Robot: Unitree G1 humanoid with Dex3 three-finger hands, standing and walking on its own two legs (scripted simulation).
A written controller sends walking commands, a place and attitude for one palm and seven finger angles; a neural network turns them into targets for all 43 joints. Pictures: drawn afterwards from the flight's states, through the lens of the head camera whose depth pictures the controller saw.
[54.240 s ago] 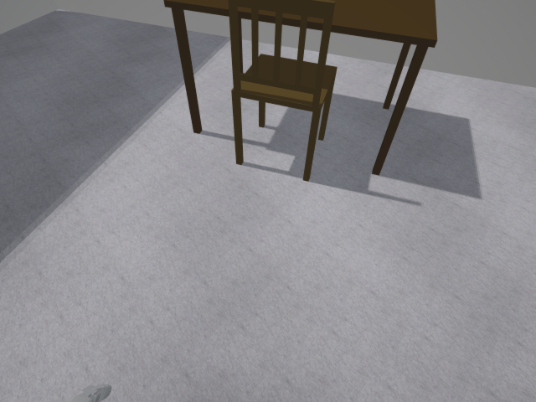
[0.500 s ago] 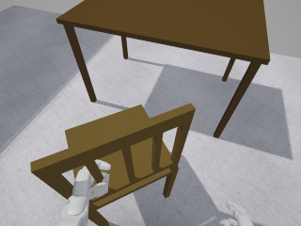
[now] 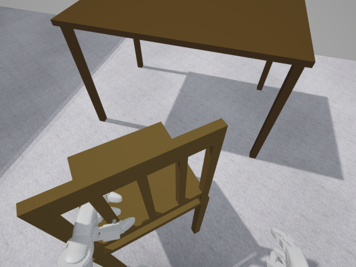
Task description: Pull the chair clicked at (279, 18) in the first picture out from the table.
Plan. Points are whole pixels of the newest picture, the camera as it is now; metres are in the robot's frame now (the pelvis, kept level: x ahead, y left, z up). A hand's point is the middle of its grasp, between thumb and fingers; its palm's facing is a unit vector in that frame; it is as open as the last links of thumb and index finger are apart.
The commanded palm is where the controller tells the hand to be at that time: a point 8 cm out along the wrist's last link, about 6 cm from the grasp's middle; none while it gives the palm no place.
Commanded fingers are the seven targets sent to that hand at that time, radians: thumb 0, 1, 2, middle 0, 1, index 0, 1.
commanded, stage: open the thumb and straighten the fingers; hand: left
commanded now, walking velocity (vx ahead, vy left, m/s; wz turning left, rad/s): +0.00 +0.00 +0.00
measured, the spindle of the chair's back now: (147, 198) +0.30 +0.09 -0.07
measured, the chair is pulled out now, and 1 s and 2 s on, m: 0.57 0.58 0.57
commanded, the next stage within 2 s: draw the fingers out of the gap in 0.48 s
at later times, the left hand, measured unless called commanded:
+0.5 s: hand (114, 219) +0.24 +0.16 -0.06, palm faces +0.07 -0.99 -0.14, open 17.1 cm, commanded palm +0.22 +0.22 -0.04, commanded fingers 0.00 -0.55 0.20 0.00 0.00 0.00 0.00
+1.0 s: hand (112, 245) +0.18 +0.15 -0.06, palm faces +0.09 -0.98 -0.15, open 17.5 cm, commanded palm +0.15 +0.21 -0.04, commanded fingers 0.00 -0.55 0.20 0.00 0.00 0.00 0.00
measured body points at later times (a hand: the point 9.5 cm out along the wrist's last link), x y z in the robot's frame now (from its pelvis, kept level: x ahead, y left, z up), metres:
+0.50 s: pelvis +0.02 +0.00 -0.02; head +0.06 -0.01 +0.43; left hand +0.23 +0.21 -0.05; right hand +0.19 -0.25 -0.10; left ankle +0.04 +0.14 -0.71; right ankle -0.03 -0.13 -0.71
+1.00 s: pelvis +0.02 +0.00 -0.03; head +0.05 -0.01 +0.42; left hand +0.18 +0.21 -0.05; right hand +0.18 -0.24 -0.11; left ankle +0.04 +0.14 -0.71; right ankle -0.03 -0.13 -0.71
